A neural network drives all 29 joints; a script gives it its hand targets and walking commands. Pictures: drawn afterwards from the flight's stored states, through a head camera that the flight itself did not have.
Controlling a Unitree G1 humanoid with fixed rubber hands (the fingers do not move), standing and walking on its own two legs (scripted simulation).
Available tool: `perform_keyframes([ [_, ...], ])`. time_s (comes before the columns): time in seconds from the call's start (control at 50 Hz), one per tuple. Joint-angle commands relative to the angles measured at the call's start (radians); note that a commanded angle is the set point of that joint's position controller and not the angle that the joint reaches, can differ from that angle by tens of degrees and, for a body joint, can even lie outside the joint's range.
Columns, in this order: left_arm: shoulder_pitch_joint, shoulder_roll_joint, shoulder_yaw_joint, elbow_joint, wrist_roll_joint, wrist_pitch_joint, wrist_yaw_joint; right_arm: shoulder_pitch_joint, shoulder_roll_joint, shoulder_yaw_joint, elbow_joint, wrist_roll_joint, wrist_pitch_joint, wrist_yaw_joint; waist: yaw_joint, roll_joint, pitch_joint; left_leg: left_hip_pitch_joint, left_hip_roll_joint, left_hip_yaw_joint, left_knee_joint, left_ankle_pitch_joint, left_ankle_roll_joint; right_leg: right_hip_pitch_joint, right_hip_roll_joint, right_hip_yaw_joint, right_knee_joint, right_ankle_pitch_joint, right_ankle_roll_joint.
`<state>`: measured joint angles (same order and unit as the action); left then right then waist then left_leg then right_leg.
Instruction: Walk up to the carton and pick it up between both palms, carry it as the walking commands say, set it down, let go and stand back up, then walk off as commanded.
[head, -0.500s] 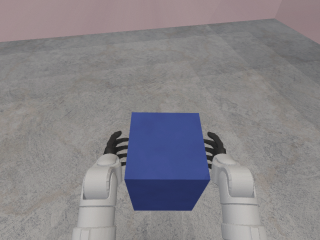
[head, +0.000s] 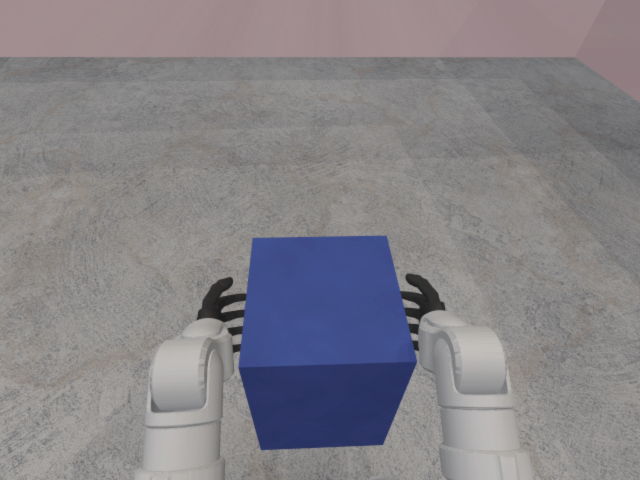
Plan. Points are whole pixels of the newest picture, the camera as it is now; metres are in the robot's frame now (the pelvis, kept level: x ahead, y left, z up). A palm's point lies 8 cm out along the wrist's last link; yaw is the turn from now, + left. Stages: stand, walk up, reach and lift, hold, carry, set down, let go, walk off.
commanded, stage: carry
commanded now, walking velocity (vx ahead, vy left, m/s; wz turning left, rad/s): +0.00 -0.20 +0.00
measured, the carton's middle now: (321, 347) +0.29 +0.01 +0.00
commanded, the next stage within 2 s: none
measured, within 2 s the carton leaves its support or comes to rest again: neither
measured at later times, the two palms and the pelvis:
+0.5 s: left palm (340, 360) +0.24 +0.00 +0.07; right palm (566, 383) +0.22 -0.27 +0.06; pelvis -0.05 -0.12 -0.01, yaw +0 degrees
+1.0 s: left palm (344, 403) +0.19 +0.00 +0.08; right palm (591, 408) +0.19 -0.27 +0.08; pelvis -0.09 -0.14 +0.00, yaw +1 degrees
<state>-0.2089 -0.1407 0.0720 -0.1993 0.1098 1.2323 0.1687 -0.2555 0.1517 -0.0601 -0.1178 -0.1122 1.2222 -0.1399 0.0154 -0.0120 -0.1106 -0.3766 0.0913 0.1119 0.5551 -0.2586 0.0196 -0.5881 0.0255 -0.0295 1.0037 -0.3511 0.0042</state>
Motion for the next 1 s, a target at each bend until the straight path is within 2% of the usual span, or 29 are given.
perform_keyframes([
  [0.0, -0.587, -1.061, -0.718, -0.121, -0.470, -0.041, -0.284, -0.456, 1.017, 0.595, -0.174, 0.401, -0.042, 0.258, -0.034, 0.174, -0.230, 0.288, 0.209, -0.158, -0.172, 0.391, 0.061, -0.084, -0.044, 0.019, 0.015, 0.047, 0.035],
  [0.04, -0.561, -1.057, -0.728, -0.142, -0.463, -0.042, -0.271, -0.426, 0.997, 0.583, -0.181, 0.399, -0.040, 0.259, -0.037, 0.241, -0.275, 0.323, 0.198, -0.132, -0.155, 0.470, 0.054, -0.039, -0.039, -0.014, -0.053, 0.024, 0.043],
  [0.08, -0.539, -1.047, -0.727, -0.146, -0.449, -0.038, -0.261, -0.386, 0.991, 0.574, -0.159, 0.394, -0.034, 0.263, -0.039, 0.286, -0.299, 0.340, 0.201, -0.136, -0.149, 0.486, 0.054, -0.008, -0.037, -0.032, -0.125, 0.008, 0.041],
  [0.14, -0.505, -1.030, -0.708, -0.132, -0.431, -0.029, -0.261, -0.370, 0.989, 0.589, -0.142, 0.384, -0.026, 0.263, -0.042, 0.312, -0.287, 0.294, 0.219, -0.134, -0.138, 0.457, 0.050, 0.063, -0.041, -0.058, -0.299, -0.021, 0.034],
  [0.16, -0.500, -1.027, -0.700, -0.127, -0.430, -0.027, -0.264, -0.375, 0.987, 0.594, -0.140, 0.380, -0.025, 0.263, -0.041, 0.322, -0.288, 0.287, 0.227, -0.135, -0.124, 0.447, 0.045, 0.089, -0.040, -0.062, -0.380, -0.007, 0.028],
  [0.18, -0.490, -1.025, -0.688, -0.116, -0.429, -0.025, -0.267, -0.378, 0.992, 0.599, -0.128, 0.376, -0.024, 0.261, -0.031, 0.305, -0.294, 0.261, 0.216, -0.113, -0.084, 0.422, 0.028, 0.153, -0.038, -0.078, -0.496, 0.059, 0.019],
  [0.2, -0.471, -1.021, -0.679, -0.109, -0.430, -0.025, -0.272, -0.372, 0.991, 0.606, -0.132, 0.368, -0.026, 0.258, -0.024, 0.257, -0.307, 0.206, 0.189, -0.089, -0.024, 0.390, 0.006, 0.261, -0.033, -0.101, -0.622, 0.117, 0.010],
  [0.22, -0.458, -1.015, -0.667, -0.094, -0.424, -0.022, -0.277, -0.378, 0.995, 0.618, -0.130, 0.371, -0.026, 0.255, -0.022, 0.181, -0.306, 0.098, 0.155, -0.070, 0.030, 0.305, -0.025, 0.390, -0.078, -0.066, -0.701, 0.161, 0.007],
  [0.24, -0.469, -1.014, -0.663, -0.094, -0.424, -0.021, -0.285, -0.393, 0.997, 0.627, -0.138, 0.371, -0.026, 0.252, -0.022, 0.015, -0.295, -0.074, 0.100, -0.033, 0.128, 0.027, -0.061, 0.497, -0.213, 0.074, -0.724, 0.286, -0.013],
  [0.26, -0.466, -0.994, -0.656, -0.094, -0.422, -0.021, -0.290, -0.398, 1.002, 0.638, -0.133, 0.375, -0.022, 0.252, -0.028, -0.223, -0.275, -0.286, 0.002, 0.048, 0.382, -0.326, -0.104, 0.566, -0.369, 0.242, -0.648, 0.605, -0.067],
  [0.28, -0.455, -1.034, -0.634, -0.058, -0.411, -0.033, -0.300, -0.464, 1.037, 0.686, -0.166, 0.403, -0.019, 0.256, -0.012, -0.337, -0.290, -0.277, 0.013, -0.010, 0.463, -0.407, -0.092, 0.518, -0.377, 0.223, -0.616, 0.639, -0.174],
  [0.3, -0.477, -1.054, -0.631, -0.074, -0.412, -0.040, -0.301, -0.511, 1.050, 0.697, -0.188, 0.419, -0.026, 0.256, -0.014, -0.262, -0.282, -0.270, 0.017, -0.044, 0.538, -0.350, -0.082, 0.497, -0.324, 0.169, -0.598, 0.667, -0.171],
  [0.32, -0.497, -1.071, -0.631, -0.103, -0.423, -0.049, -0.302, -0.528, 1.067, 0.708, -0.213, 0.430, -0.034, 0.252, -0.015, -0.218, -0.284, -0.273, 0.012, -0.047, 0.546, -0.296, -0.074, 0.512, -0.300, 0.113, -0.578, 0.670, -0.144],
  [0.34, -0.478, -1.073, -0.618, -0.092, -0.417, -0.055, -0.301, -0.546, 1.074, 0.723, -0.237, 0.447, -0.038, 0.252, -0.016, -0.201, -0.289, -0.262, 0.018, -0.040, 0.542, -0.237, -0.079, 0.508, -0.274, 0.075, -0.568, 0.635, -0.125],
  [0.36, -0.488, -1.067, -0.614, -0.115, -0.414, -0.062, -0.297, -0.560, 1.076, 0.728, -0.267, 0.462, -0.042, 0.250, -0.013, -0.191, -0.297, -0.264, 0.017, -0.033, 0.516, -0.208, -0.078, 0.527, -0.267, 0.068, -0.559, 0.621, -0.122],
  [0.4, -0.482, -1.063, -0.617, -0.124, -0.411, -0.069, -0.292, -0.548, 1.061, 0.726, -0.270, 0.473, -0.043, 0.246, -0.007, -0.158, -0.322, -0.226, 0.001, -0.021, 0.436, -0.199, -0.075, 0.536, -0.270, 0.083, -0.557, 0.563, -0.140],
  [0.48, -0.421, -1.037, -0.621, -0.107, -0.392, -0.062, -0.283, -0.475, 1.029, 0.712, -0.227, 0.460, -0.030, 0.247, 0.000, -0.153, -0.345, -0.082, -0.035, -0.009, 0.200, -0.190, -0.062, 0.501, -0.287, 0.135, -0.565, 0.520, -0.166],
  [0.52, -0.413, -1.029, -0.627, -0.083, -0.389, -0.056, -0.282, -0.432, 1.024, 0.692, -0.174, 0.442, -0.024, 0.252, -0.012, -0.102, -0.344, 0.022, -0.045, -0.004, -0.025, -0.069, -0.051, 0.490, -0.279, 0.127, -0.551, 0.537, -0.150],
  [0.54, -0.408, -1.030, -0.633, -0.069, -0.388, -0.053, -0.281, -0.420, 1.022, 0.682, -0.152, 0.435, -0.022, 0.257, -0.021, -0.068, -0.357, 0.130, -0.022, -0.014, -0.152, 0.054, -0.046, 0.447, -0.267, 0.107, -0.529, 0.531, -0.124],
  [0.58, -0.437, -1.023, -0.635, -0.074, -0.395, -0.055, -0.282, -0.438, 1.032, 0.669, -0.138, 0.433, -0.021, 0.266, -0.020, -0.018, -0.350, 0.290, 0.064, -0.115, -0.171, 0.107, -0.015, 0.333, -0.220, 0.100, -0.505, 0.470, -0.054],
  [0.6, -0.495, -1.015, -0.666, -0.116, -0.420, -0.048, -0.288, -0.428, 1.018, 0.644, -0.116, 0.412, -0.033, 0.267, -0.023, 0.117, -0.298, 0.221, 0.133, -0.187, -0.114, 0.211, 0.025, 0.275, -0.153, 0.044, -0.513, 0.324, -0.021],
  [0.62, -0.544, -1.018, -0.688, -0.134, -0.437, -0.044, -0.295, -0.416, 1.030, 0.629, -0.083, 0.410, -0.040, 0.268, -0.018, 0.143, -0.237, 0.113, 0.130, -0.184, -0.146, 0.098, 0.032, 0.317, -0.131, 0.012, -0.528, 0.161, -0.016],
  [0.66, -0.592, -1.028, -0.711, -0.134, -0.451, -0.041, -0.297, -0.483, 1.038, 0.637, -0.125, 0.420, -0.034, 0.268, -0.018, 0.084, -0.220, 0.088, 0.101, -0.121, -0.158, -0.017, 0.004, 0.321, -0.135, 0.029, -0.533, 0.153, -0.031],
  [0.68, -0.606, -1.012, -0.709, -0.149, -0.455, -0.036, -0.298, -0.476, 1.039, 0.638, -0.114, 0.416, -0.031, 0.265, -0.019, 0.075, -0.206, 0.066, 0.086, -0.110, -0.147, -0.056, -0.006, 0.328, -0.144, 0.040, -0.556, 0.147, -0.036],
  [0.7, -0.607, -1.016, -0.711, -0.131, -0.463, -0.028, -0.300, -0.470, 1.038, 0.628, -0.103, 0.409, -0.028, 0.261, -0.023, 0.078, -0.209, 0.063, 0.068, -0.105, -0.135, -0.061, -0.012, 0.328, -0.150, 0.055, -0.571, 0.121, -0.038],
  [0.76, -0.578, -1.013, -0.694, -0.081, -0.458, -0.015, -0.306, -0.453, 1.037, 0.621, -0.073, 0.394, -0.018, 0.256, -0.024, 0.037, -0.207, 0.108, 0.032, -0.093, -0.096, -0.055, -0.009, 0.278, -0.178, 0.107, -0.637, 0.038, -0.042],
  [0.8, -0.577, -1.018, -0.682, -0.059, -0.457, -0.011, -0.311, -0.480, 1.040, 0.627, -0.080, 0.392, -0.016, 0.253, -0.026, -0.012, -0.202, 0.100, 0.022, -0.092, -0.075, -0.049, -0.009, 0.281, -0.185, 0.115, -0.670, 0.008, -0.037],
  [0.86, -0.582, -1.017, -0.664, -0.043, -0.451, -0.011, -0.313, -0.507, 1.049, 0.640, -0.072, 0.403, -0.011, 0.254, -0.024, -0.042, -0.195, 0.106, 0.002, -0.085, -0.063, -0.050, -0.008, 0.269, -0.202, 0.131, -0.712, -0.059, -0.034],
  [0.98, -0.577, -1.029, -0.639, -0.027, -0.428, -0.018, -0.306, -0.558, 1.056, 0.655, -0.093, 0.427, -0.011, 0.259, -0.021, -0.033, -0.219, 0.106, 0.011, -0.103, -0.082, -0.024, -0.001, 0.297, -0.196, 0.109, -0.691, -0.021, -0.039],
])
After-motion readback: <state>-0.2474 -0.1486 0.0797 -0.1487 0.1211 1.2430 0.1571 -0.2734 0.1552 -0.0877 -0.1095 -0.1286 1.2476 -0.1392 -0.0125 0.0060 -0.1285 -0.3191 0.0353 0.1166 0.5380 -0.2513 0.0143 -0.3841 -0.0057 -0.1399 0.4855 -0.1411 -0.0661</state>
